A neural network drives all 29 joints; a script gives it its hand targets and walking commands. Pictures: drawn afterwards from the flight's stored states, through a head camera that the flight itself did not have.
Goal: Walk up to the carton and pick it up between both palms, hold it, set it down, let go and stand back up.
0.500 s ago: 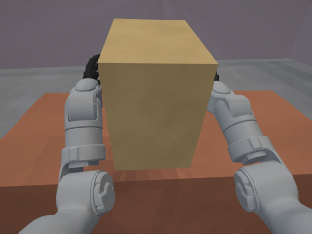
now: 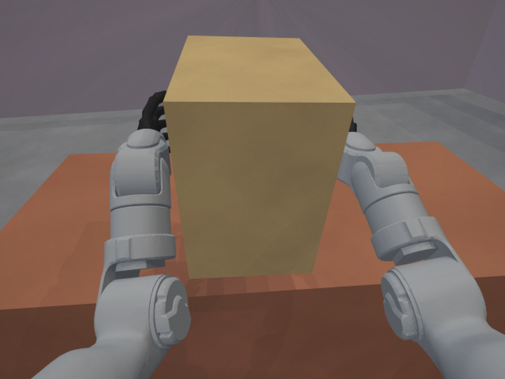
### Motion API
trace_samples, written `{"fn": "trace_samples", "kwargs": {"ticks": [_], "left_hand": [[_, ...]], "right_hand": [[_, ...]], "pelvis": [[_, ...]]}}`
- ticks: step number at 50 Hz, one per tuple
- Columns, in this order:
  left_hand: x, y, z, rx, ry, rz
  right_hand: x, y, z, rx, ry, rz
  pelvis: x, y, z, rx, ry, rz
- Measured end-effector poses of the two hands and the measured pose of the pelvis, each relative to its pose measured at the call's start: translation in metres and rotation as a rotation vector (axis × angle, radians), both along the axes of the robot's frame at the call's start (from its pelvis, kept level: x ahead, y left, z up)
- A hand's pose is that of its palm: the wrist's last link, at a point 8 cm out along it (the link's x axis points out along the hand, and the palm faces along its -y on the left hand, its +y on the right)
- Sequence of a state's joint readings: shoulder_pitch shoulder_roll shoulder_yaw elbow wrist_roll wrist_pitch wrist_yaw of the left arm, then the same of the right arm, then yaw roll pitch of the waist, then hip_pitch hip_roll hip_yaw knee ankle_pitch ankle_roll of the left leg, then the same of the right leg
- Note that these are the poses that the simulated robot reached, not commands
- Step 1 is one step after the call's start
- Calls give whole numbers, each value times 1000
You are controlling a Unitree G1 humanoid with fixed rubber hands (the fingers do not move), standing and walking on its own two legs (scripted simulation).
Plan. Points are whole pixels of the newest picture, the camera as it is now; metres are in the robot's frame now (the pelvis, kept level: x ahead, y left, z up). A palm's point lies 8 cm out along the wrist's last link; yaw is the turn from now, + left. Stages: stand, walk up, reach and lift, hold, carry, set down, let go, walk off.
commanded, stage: hold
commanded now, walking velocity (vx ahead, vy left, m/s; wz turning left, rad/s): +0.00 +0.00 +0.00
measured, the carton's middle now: (248, 150) +0.40 +0.00 +0.25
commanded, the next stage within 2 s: none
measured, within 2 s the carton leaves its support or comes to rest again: neither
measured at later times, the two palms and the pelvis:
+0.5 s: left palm (147, 142) +0.36 +0.15 +0.29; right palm (337, 141) +0.37 -0.13 +0.28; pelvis +0.00 +0.00 +0.00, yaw +1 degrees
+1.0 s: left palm (143, 142) +0.36 +0.16 +0.29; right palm (335, 142) +0.37 -0.13 +0.28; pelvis +0.00 +0.00 +0.00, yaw +1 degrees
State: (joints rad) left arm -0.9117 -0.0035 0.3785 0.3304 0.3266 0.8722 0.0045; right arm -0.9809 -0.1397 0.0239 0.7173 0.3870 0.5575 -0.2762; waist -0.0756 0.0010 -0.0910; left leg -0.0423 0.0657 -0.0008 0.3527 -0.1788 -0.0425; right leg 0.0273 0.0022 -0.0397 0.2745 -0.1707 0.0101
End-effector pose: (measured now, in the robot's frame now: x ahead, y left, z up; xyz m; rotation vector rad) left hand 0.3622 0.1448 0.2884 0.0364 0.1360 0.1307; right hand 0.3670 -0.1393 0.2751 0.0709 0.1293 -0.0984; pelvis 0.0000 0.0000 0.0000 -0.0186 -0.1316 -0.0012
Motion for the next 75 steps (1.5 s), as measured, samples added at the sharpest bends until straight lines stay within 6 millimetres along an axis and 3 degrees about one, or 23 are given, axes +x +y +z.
{"fn": "trace_samples", "kwargs": {"ticks": [16, 34, 53, 75], "left_hand": [[-1, 15, -2, -31, -1, 5], [2, 0, 0, 7, -10, -10], [-1, 13, 2, -30, -15, -2], [3, 2, -5, -22, -7, -25]], "right_hand": [[2, 14, 4, -12, 5, 7], [0, 0, 0, 1, 0, -6], [0, 12, 5, -21, 1, 3], [-3, 2, 1, -32, 12, -23]], "pelvis": [[-1, -2, 0, 0, 4, 10], [2, 1, 0, -3, 5, -2], [-3, -4, 0, -1, 14, 13], [-2, 1, 0, -2, 7, 5]]}}
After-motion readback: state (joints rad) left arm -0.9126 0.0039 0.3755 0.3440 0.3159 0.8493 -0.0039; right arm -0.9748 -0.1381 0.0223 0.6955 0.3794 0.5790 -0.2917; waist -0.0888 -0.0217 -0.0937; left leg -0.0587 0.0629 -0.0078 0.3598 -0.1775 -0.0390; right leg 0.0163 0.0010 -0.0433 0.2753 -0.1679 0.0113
